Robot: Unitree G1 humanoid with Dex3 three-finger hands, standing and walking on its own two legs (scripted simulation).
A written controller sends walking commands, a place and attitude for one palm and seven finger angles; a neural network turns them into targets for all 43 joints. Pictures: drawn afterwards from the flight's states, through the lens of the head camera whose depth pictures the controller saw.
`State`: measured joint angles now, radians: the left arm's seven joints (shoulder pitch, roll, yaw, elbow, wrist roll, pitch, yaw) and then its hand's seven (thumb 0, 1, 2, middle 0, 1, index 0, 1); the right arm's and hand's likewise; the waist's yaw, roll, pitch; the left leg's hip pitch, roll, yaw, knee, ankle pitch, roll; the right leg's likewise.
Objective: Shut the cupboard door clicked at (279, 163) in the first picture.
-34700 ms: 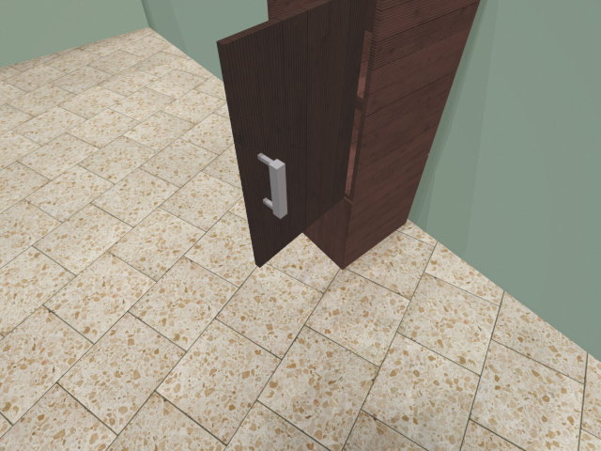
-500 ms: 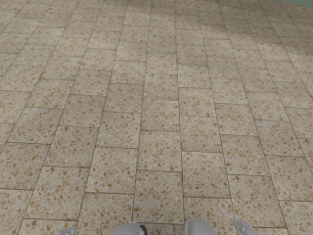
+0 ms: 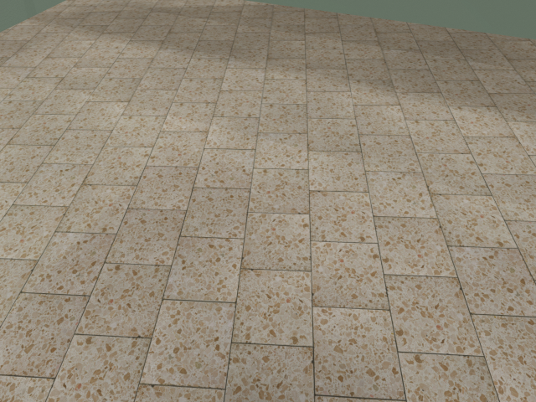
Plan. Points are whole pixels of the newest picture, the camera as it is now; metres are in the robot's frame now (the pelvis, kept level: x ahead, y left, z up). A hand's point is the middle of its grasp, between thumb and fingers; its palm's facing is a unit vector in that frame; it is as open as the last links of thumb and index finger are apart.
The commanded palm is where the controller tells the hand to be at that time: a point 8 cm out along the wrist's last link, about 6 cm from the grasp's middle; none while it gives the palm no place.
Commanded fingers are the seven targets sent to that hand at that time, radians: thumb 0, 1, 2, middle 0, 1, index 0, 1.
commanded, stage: turn to face it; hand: left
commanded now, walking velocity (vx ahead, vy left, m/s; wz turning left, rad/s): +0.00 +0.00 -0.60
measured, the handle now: out of the picture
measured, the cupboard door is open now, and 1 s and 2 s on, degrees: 71 71 71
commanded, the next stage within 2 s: none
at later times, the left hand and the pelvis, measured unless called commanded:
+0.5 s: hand out of the picture +0.10 +0.25 -0.19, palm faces -0.17 -0.96 -0.20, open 7.4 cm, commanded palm none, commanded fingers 0.00 0.90 0.90 -0.20 -0.30 -0.20 -0.30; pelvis +0.02 +0.05 +0.00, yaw -15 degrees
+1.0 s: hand (219, 349) +0.23 +0.11 -0.16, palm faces -0.56 -0.78 -0.26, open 7.3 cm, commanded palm none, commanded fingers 0.00 0.90 0.90 -0.20 -0.30 -0.20 -0.30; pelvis +0.03 +0.01 -0.01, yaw -34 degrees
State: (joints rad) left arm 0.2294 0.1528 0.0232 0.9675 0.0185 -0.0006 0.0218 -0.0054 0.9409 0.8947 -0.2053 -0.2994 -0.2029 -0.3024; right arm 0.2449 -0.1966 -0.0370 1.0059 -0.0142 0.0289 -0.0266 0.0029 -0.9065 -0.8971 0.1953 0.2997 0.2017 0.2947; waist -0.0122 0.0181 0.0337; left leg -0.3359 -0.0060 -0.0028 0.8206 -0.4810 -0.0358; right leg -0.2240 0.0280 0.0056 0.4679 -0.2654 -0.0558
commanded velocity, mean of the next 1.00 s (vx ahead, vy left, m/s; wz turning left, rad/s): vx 0.00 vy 0.00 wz -0.60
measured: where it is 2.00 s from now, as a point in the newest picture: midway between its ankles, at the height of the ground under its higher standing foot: outside the picture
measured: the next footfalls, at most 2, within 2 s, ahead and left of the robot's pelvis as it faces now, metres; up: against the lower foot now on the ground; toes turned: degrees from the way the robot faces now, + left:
left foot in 0.38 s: +0.07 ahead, +0.15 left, +0.00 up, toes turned -12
right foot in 0.82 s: -0.01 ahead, -0.10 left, +0.00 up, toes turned -33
